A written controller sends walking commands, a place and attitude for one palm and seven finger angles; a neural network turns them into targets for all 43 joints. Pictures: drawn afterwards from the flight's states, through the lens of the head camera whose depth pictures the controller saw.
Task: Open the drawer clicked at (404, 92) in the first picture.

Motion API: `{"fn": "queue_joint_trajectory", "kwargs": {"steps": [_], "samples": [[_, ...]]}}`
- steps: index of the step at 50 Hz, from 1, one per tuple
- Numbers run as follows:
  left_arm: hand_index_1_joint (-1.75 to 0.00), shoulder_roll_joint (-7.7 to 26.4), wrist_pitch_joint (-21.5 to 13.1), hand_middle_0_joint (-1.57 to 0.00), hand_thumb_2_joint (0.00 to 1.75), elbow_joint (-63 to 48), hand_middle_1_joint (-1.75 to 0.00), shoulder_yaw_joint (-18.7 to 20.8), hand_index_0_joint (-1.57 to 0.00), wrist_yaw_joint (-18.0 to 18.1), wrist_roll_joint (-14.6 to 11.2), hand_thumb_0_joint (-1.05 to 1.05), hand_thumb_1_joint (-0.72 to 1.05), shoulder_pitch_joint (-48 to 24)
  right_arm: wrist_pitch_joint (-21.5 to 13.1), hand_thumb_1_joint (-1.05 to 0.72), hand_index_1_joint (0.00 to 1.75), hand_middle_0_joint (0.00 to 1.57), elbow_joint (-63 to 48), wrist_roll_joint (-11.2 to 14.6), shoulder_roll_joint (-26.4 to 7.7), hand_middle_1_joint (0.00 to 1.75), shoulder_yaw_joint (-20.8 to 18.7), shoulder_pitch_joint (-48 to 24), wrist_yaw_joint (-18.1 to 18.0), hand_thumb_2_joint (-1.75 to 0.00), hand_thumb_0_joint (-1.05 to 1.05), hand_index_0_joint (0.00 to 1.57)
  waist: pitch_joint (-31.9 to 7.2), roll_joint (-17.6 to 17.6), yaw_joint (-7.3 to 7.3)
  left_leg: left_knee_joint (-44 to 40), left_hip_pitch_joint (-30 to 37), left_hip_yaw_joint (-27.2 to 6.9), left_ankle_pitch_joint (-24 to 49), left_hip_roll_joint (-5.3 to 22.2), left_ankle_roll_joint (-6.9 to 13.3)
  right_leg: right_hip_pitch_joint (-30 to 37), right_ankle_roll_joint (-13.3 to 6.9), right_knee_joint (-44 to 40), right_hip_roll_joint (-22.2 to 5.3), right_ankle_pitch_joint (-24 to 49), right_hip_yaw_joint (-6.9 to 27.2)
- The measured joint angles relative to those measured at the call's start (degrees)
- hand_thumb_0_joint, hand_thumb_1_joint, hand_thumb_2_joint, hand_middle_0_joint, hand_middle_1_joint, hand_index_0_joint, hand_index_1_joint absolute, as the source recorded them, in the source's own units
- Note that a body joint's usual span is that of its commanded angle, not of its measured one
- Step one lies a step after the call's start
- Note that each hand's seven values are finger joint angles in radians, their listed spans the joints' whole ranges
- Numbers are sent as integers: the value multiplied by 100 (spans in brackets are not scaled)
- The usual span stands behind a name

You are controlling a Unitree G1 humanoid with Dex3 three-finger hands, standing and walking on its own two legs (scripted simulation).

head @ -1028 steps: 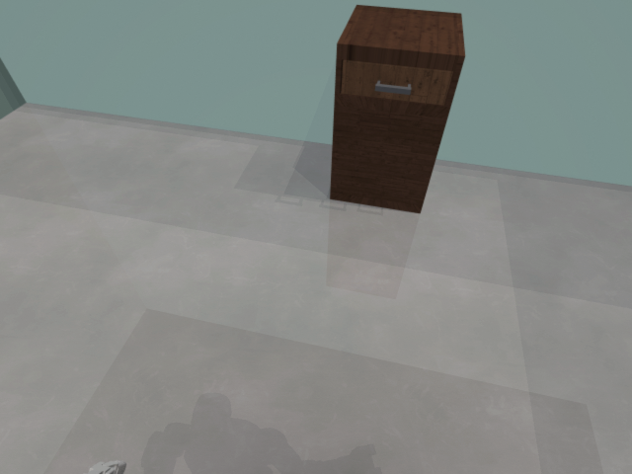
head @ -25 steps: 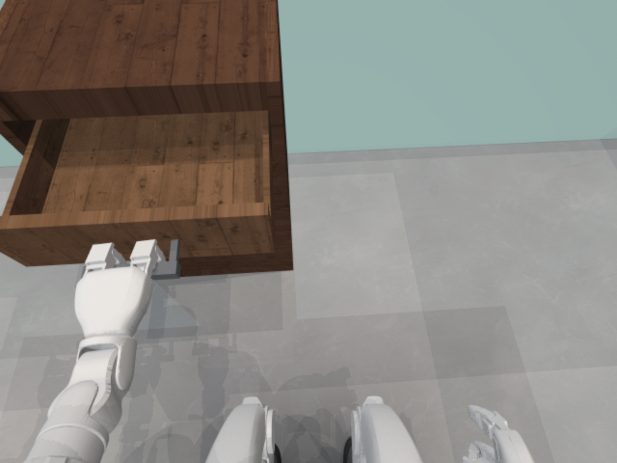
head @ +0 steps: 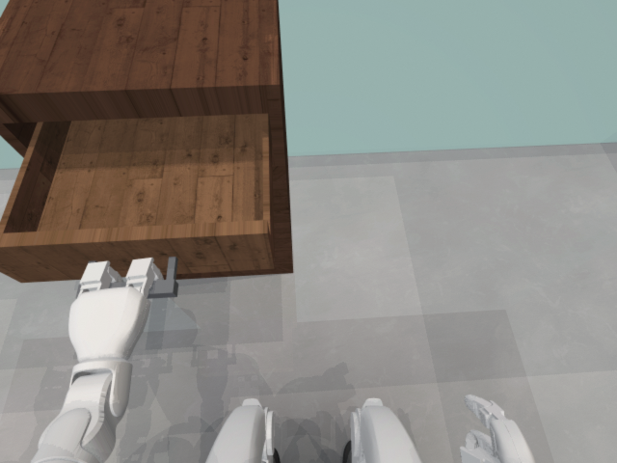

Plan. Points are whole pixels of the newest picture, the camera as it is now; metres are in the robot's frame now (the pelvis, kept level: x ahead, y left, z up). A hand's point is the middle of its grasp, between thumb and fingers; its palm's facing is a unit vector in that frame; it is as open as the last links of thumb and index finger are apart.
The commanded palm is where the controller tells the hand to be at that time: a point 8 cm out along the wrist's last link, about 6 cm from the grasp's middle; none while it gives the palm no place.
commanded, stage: pull the drawer open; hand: left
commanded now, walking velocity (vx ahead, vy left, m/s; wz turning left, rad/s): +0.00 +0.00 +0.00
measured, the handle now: (130, 278) +0.35 +0.27 -0.04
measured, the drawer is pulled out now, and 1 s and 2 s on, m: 0.21 0.27 0.30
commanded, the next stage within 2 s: open the thumb to release the handle in 1.62 s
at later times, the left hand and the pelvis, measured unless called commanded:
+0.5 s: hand (127, 351) +0.26 +0.25 -0.06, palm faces -0.04 -0.05 -1.00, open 5.6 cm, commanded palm +0.22 +0.25 -0.02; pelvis +0.00 +0.00 +0.00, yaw +0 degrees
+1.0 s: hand (124, 375) +0.23 +0.25 -0.06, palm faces -0.05 -0.05 -1.00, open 5.6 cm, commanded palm +0.19 +0.25 -0.02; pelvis +0.00 -0.01 -0.01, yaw +0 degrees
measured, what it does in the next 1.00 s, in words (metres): stands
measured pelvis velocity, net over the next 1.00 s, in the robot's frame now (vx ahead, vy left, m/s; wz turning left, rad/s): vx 0.00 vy -0.01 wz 0.01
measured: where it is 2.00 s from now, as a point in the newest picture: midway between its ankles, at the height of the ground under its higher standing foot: outside the picture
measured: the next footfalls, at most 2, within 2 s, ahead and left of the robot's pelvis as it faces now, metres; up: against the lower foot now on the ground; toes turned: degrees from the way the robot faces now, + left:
none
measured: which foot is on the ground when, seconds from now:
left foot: down 0.00-1.00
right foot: down 0.00-1.00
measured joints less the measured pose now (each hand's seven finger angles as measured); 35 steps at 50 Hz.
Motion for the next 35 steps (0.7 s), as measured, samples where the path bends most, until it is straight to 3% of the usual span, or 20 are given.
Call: {"fn": "queue_joint_trajectory", "kwargs": {"steps": [35], "samples": [[-131,-117,48,-29,79,-635,-130,-79,-38,124,-19,1,75,947,-75,-90,30,20,-125,-31,35,30,49,-171,-30,-90,1,20,-24,2,71,65,33,-28,12,-4,-49,17,-52,110,1,-19,-20]]}}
